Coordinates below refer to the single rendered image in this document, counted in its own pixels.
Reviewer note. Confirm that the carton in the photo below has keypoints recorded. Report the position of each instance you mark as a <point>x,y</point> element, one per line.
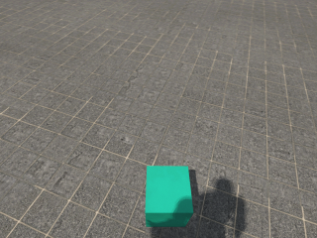
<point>168,196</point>

